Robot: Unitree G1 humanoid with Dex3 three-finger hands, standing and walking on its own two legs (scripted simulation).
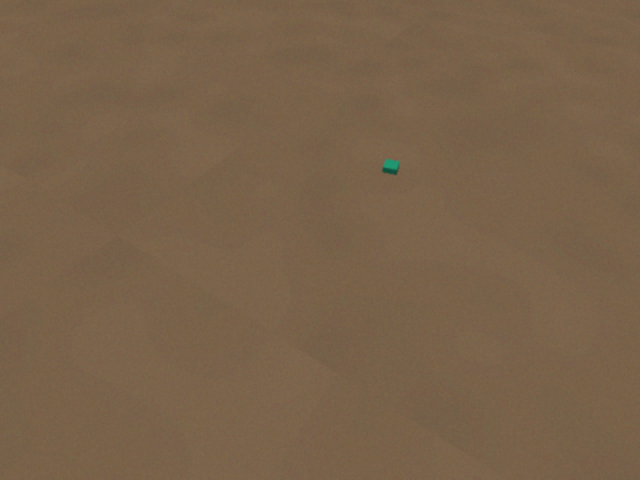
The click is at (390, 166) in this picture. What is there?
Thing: small box
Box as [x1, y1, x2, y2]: [382, 159, 399, 174]
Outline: 386,159 382,171 395,174 399,161
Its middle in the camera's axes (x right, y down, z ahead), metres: +0.39 -0.41 +2.06
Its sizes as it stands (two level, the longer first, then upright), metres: 0.079 0.075 0.031
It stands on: the floor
